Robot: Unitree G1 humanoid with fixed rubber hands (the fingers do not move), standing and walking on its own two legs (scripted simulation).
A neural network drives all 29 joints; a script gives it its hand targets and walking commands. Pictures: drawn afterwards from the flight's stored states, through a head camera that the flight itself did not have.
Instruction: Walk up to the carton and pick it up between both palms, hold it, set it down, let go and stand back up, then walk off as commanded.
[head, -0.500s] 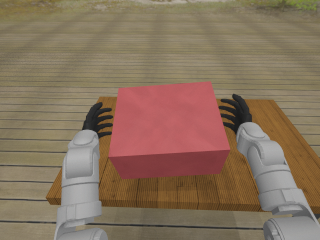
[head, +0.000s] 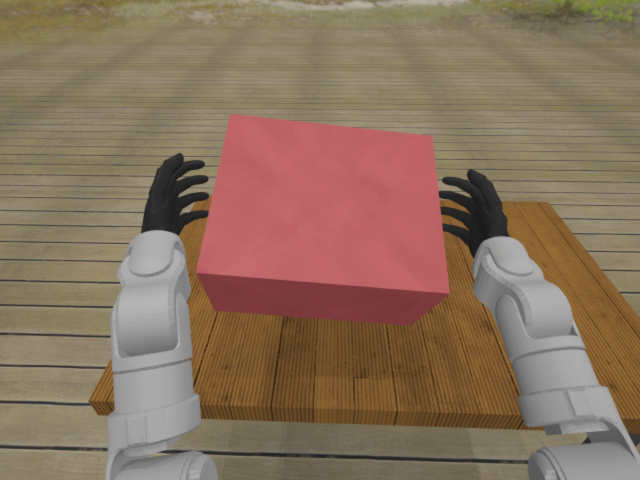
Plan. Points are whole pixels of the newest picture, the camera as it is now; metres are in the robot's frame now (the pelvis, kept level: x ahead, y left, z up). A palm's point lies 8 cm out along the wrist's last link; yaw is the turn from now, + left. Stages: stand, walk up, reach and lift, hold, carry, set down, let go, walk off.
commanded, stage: hold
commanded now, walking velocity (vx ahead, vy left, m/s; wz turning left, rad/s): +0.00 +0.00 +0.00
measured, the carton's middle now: (323, 223) +0.42 +0.01 +0.16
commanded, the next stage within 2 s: none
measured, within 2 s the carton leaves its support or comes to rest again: neither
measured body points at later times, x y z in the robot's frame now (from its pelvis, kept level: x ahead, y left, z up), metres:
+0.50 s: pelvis -0.01 +0.00 +0.00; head -0.07 +0.01 +0.45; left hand +0.34 +0.19 +0.17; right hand +0.35 -0.18 +0.17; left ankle +0.02 +0.12 -0.75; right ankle -0.01 -0.11 -0.75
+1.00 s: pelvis -0.01 +0.00 +0.00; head -0.07 +0.01 +0.45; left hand +0.34 +0.19 +0.22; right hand +0.35 -0.18 +0.19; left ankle +0.02 +0.12 -0.75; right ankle -0.01 -0.11 -0.75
